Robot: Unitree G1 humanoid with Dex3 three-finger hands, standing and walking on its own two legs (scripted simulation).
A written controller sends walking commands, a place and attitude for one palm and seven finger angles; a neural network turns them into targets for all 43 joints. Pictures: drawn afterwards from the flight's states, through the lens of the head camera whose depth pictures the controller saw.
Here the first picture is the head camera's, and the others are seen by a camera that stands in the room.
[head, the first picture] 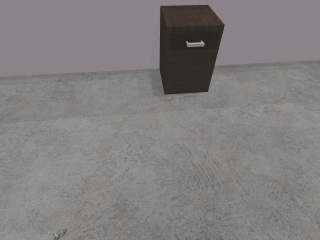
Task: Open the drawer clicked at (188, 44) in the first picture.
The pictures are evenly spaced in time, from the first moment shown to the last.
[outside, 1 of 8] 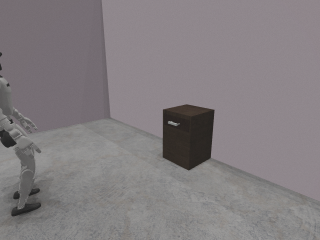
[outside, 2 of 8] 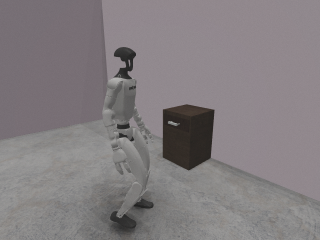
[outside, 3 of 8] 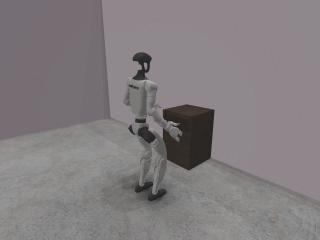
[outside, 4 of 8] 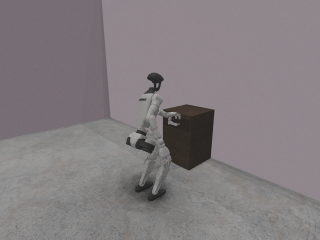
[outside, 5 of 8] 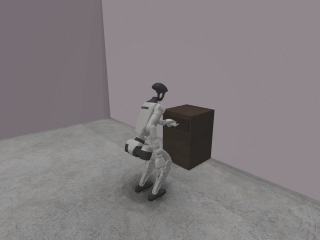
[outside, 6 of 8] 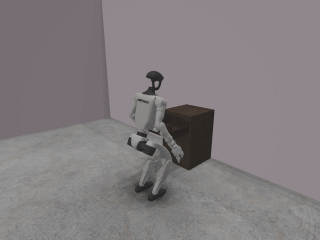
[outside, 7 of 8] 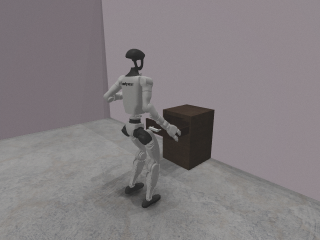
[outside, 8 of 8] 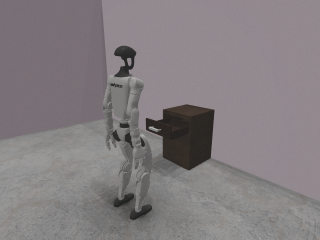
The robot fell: no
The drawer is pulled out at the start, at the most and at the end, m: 0.00 0.30 0.29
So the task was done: yes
